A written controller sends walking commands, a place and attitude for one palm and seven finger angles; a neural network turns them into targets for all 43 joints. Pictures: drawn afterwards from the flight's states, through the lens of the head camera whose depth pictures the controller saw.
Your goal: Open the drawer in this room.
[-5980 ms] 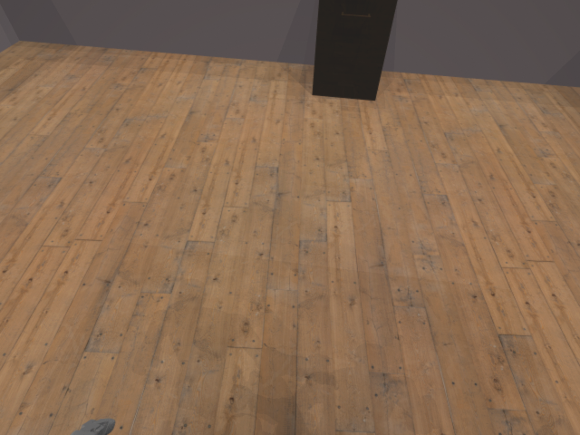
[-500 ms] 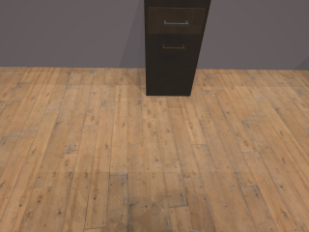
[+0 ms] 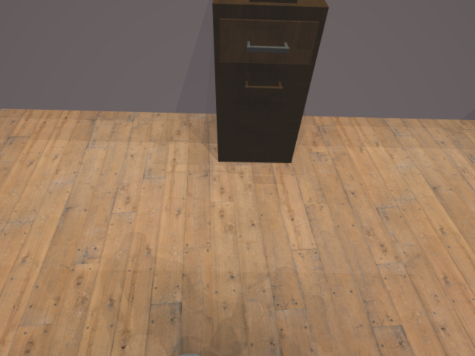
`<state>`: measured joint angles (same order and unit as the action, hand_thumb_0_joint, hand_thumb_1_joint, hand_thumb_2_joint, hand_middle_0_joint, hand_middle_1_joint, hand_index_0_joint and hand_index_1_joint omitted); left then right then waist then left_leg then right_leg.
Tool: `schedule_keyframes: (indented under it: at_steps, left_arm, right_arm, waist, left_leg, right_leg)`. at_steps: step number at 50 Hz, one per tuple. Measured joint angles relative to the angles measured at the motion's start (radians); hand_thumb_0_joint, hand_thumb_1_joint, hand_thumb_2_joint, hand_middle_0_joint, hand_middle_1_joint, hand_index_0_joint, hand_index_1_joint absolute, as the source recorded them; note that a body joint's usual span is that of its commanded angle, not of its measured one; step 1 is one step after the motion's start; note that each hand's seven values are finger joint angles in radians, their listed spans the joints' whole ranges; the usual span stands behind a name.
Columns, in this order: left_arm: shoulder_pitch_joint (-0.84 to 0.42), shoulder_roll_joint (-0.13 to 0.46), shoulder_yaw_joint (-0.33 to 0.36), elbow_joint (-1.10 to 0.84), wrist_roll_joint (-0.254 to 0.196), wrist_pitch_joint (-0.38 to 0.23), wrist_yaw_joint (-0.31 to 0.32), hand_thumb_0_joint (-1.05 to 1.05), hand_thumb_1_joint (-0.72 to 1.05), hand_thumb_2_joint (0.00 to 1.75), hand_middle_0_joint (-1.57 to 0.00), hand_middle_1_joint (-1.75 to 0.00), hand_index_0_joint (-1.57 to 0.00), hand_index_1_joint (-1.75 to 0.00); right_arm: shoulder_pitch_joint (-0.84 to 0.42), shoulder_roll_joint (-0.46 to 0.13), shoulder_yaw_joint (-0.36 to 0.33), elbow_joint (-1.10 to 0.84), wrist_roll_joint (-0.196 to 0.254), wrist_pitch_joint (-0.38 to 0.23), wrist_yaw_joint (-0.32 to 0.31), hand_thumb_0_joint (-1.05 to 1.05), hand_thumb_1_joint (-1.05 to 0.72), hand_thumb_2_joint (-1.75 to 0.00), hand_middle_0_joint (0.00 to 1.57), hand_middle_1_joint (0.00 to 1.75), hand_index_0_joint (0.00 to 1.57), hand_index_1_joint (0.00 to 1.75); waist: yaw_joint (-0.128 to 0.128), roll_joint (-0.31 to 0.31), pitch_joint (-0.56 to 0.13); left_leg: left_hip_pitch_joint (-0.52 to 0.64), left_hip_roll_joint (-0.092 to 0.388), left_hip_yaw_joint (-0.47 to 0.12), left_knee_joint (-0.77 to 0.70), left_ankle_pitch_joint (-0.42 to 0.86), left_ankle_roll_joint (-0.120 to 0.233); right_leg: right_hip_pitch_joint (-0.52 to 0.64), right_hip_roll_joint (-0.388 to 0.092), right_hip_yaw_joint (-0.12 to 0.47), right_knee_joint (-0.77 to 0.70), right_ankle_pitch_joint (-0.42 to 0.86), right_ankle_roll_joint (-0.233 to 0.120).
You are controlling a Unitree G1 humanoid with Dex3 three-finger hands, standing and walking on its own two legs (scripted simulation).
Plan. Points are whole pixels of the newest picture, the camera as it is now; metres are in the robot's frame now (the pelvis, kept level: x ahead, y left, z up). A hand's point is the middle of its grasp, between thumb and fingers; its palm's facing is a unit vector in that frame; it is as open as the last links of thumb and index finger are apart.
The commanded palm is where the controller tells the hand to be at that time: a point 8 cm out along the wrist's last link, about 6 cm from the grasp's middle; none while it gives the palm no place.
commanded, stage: stand and wait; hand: left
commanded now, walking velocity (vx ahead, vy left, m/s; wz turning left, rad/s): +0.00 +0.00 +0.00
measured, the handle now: (267, 46) +1.22 -0.03 -0.05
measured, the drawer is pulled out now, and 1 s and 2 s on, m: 0.00 0.00 0.00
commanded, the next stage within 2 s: look at it before walking up in 0.34 s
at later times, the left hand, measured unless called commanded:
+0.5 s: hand out of the picture +0.06 +0.18 -0.17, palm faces +0.01 -0.98 -0.20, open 7.4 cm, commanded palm none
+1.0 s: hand out of the picture +0.00 +0.12 -0.17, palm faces +0.04 -0.99 -0.15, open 7.4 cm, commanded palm none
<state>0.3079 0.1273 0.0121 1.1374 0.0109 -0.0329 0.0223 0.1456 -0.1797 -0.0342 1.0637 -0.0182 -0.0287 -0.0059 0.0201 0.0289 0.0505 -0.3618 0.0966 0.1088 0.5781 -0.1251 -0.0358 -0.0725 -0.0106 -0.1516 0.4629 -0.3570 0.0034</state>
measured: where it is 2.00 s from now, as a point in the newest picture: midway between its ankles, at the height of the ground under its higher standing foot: outside the picture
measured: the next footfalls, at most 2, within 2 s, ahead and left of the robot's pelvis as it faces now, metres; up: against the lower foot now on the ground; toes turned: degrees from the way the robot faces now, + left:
right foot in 1.90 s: +0.23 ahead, -0.22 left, +0.00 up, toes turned -33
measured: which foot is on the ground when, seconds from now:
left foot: down 0.00-1.00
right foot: down 0.00-1.00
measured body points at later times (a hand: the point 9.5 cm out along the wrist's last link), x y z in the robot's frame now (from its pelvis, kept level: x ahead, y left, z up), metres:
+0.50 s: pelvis +0.05 +0.00 +0.01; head +0.05 +0.00 +0.46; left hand +0.06 +0.23 -0.15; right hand +0.06 -0.23 -0.15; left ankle +0.07 +0.11 -0.73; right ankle -0.05 -0.12 -0.73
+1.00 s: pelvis +0.05 -0.02 +0.01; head +0.05 -0.02 +0.46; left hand +0.00 +0.18 -0.15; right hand +0.02 -0.23 -0.16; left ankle +0.07 +0.11 -0.73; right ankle -0.05 -0.12 -0.73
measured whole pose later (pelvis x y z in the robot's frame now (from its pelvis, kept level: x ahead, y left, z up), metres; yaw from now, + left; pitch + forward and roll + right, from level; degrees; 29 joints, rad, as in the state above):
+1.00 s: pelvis +0.05 -0.02 +0.01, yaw +0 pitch -2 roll +1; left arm 0.36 0.09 -0.01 1.16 0.00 0.00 0.05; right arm 0.29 -0.11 -0.01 1.19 -0.01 0.00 -0.03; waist 0.00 -0.01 0.04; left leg -0.21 0.07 0.14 0.45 -0.20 -0.02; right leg 0.00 -0.03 -0.13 0.39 -0.36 -0.01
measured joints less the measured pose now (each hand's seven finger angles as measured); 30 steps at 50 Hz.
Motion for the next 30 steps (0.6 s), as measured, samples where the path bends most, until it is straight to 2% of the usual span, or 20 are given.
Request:
schedule_keyframes:
  at_steps: [2,5,8,11,19,24,30]
  left_arm:
    - [0.004,0.007,-0.002,0.012,-0.002,0.015,0.006,0.00,0.92,0.90,-0.20,-0.30,-0.20,-0.30]
    - [0.004,0.011,-0.007,0.018,-0.008,0.031,0.010,0.01,0.92,0.90,-0.20,-0.30,-0.20,-0.30]
    - [-0.007,0.011,-0.012,0.018,-0.009,0.035,0.008,0.01,0.91,0.90,-0.20,-0.30,-0.20,-0.30]
    - [-0.011,0.006,-0.017,0.022,-0.005,0.028,0.009,0.01,0.91,0.90,-0.20,-0.30,-0.20,-0.30]
    - [-0.011,0.019,-0.017,0.010,-0.004,0.021,0.019,0.01,0.91,0.90,-0.20,-0.30,-0.20,-0.30]
    - [-0.025,0.031,-0.016,-0.002,-0.006,0.024,0.023,0.00,0.91,0.90,-0.20,-0.30,-0.20,-0.30]
    - [-0.027,0.028,-0.018,-0.008,-0.010,0.027,0.024,0.00,0.91,0.90,-0.20,-0.30,-0.20,-0.30]
  right_arm:
    - [-0.013,0.021,0.006,0.006,-0.002,-0.007,-0.003,0.00,-0.92,-0.90,0.19,0.29,0.20,0.30]
    - [-0.028,0.044,0.022,0.010,-0.001,-0.007,-0.013,0.00,-0.91,-0.90,0.19,0.30,0.20,0.30]
    - [-0.042,0.059,0.028,0.016,0.002,-0.001,-0.019,0.00,-0.91,-0.90,0.20,0.30,0.20,0.30]
    - [-0.031,0.062,0.024,0.035,0.010,0.006,-0.019,0.00,-0.91,-0.90,0.20,0.30,0.20,0.30]
    - [0.026,0.029,0.008,0.061,0.010,0.004,-0.025,-0.02,-0.94,-0.90,0.20,0.30,0.21,0.30]
    - [0.083,0.015,0.017,0.095,0.006,0.017,-0.024,-0.01,-0.93,-0.90,0.20,0.30,0.20,0.30]
    - [0.139,0.027,0.025,0.123,0.006,0.027,-0.022,0.00,-0.92,-0.90,0.20,0.30,0.20,0.30]
  waist:
    - [0.009,-0.042,0.001]
    - [0.028,-0.081,-0.002]
    - [0.027,-0.091,0.001]
    - [0.017,-0.067,-0.013]
    - [-0.016,-0.049,-0.047]
    - [-0.022,-0.051,-0.044]
    - [-0.032,-0.048,-0.028]
  left_leg:
    - [0.024,-0.021,0.015,0.007,-0.072,0.047]
    - [0.043,-0.041,0.046,0.005,-0.117,0.072]
    - [0.064,-0.059,0.066,-0.026,-0.110,0.074]
    - [0.082,-0.062,0.060,-0.054,-0.105,0.071]
    - [0.127,-0.065,0.066,-0.121,-0.090,0.062]
    - [0.148,-0.066,0.061,-0.134,-0.087,0.055]
    - [0.161,-0.060,0.052,-0.144,-0.079,0.045]
  right_leg:
    - [0.003,-0.025,0.008,0.047,-0.046,0.015]
    - [-0.019,-0.054,0.037,0.098,-0.075,0.032]
    - [-0.044,-0.071,0.063,0.089,-0.052,0.034]
    - [-0.013,-0.068,0.056,0.031,-0.034,0.037]
    - [0.039,-0.063,0.058,-0.057,-0.003,0.035]
    - [0.061,-0.061,0.051,-0.069,-0.005,0.029]
    - [0.077,-0.052,0.044,-0.079,-0.002,0.019]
